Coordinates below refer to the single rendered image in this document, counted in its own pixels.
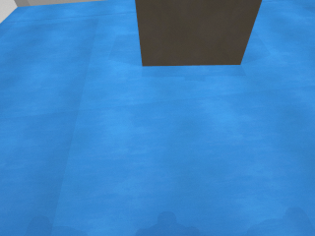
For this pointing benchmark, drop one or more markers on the pedestal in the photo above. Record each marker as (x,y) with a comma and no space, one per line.
(194,32)

